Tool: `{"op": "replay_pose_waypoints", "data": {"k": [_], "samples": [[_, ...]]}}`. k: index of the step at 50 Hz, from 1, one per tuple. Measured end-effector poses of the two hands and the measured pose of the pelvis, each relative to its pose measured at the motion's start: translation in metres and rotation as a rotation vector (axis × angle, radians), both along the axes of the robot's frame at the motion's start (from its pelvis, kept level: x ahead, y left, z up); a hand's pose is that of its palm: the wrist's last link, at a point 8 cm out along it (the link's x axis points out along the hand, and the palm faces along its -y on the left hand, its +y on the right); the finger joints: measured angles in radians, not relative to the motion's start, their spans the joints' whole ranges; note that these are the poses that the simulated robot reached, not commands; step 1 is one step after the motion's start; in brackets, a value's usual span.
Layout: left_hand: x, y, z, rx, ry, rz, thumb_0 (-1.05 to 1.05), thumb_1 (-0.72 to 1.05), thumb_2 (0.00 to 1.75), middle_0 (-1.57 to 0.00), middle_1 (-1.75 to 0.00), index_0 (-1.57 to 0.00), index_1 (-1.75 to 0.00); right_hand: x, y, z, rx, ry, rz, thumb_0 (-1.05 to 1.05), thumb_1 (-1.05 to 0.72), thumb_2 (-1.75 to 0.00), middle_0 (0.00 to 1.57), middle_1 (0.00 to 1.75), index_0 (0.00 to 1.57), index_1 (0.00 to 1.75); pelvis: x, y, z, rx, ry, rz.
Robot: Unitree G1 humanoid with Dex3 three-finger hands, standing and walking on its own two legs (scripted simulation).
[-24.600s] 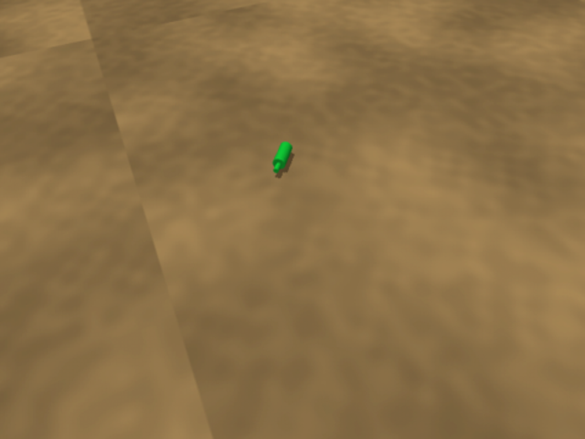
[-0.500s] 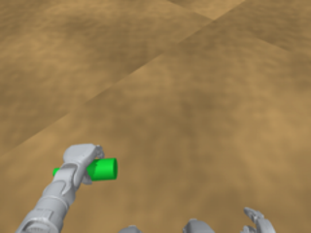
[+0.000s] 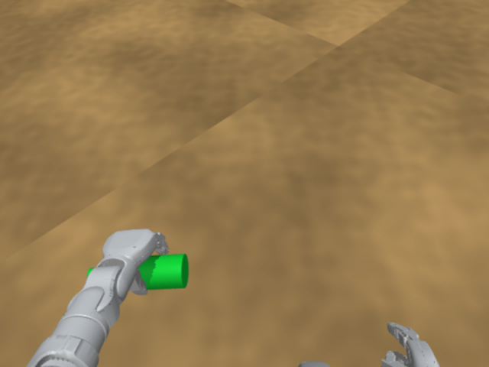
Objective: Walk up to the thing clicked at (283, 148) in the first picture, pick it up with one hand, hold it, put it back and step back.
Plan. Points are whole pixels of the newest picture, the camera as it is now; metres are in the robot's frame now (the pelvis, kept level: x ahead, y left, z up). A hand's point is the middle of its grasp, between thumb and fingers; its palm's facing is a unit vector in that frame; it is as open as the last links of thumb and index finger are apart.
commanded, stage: hold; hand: left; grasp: from above
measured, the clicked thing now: (137, 272) +0.31 +0.23 -0.11
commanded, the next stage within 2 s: crouch in 1.20 s
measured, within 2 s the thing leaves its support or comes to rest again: neither
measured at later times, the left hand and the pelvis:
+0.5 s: hand (134, 276) +0.27 +0.21 -0.04, palm faces -0.49 -0.03 -0.87, open 9.0 cm; pelvis -0.01 +0.00 +0.01, yaw +0 degrees
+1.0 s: hand (133, 284) +0.26 +0.21 -0.04, palm faces -0.49 -0.03 -0.87, open 8.9 cm; pelvis -0.02 -0.01 +0.01, yaw +0 degrees
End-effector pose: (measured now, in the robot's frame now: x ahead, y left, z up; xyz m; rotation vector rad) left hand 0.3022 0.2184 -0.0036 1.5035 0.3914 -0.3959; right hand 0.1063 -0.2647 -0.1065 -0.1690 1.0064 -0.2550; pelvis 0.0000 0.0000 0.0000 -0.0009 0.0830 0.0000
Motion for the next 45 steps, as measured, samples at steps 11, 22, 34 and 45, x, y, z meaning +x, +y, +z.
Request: {"op": "replay_pose_waypoints", "data": {"k": [11, 22, 34, 45], "samples": [[-0.008, -0.001, 0.008, 0.001, 0.006, -0.004, 0.0, 0.18, 0.28, -0.83, -0.28, -0.85, -0.26, 0.003, 0.004, 0.004, 0.012, -0.018, 0.01, 0.01, -0.9, -0.89, 0.2, 0.3, 0.2, 0.3, -0.004, -0.001, 0.004, 0.002, -0.023, -0.002], [-0.017, -0.001, 0.015, -0.006, 0.007, -0.01, 0.0, 0.18, 0.28, -0.84, -0.26, -0.85, -0.25, 0.004, 0.006, 0.008, 0.016, -0.041, 0.021, 0.01, -0.9, -0.89, 0.2, 0.3, 0.2, 0.3, -0.01, -0.001, 0.006, 0.003, -0.046, -0.002], [-0.026, -0.002, 0.025, -0.002, -0.01, -0.014, 0.0, 0.19, 0.26, -0.84, -0.25, -0.86, -0.24, 0.007, 0.008, 0.01, 0.021, -0.066, 0.037, 0.01, -0.9, -0.89, 0.2, 0.3, 0.2, 0.3, -0.016, -0.002, 0.008, 0.006, -0.068, -0.001], [-0.033, -0.005, 0.025, -0.018, 0.014, -0.02, 0.0, 0.21, 0.23, -0.84, -0.26, -0.86, -0.24, 0.011, 0.009, 0.014, 0.022, -0.089, 0.05, 0.01, -0.9, -0.89, 0.2, 0.3, 0.2, 0.3, -0.02, -0.005, 0.009, 0.008, -0.079, 0.0]]}}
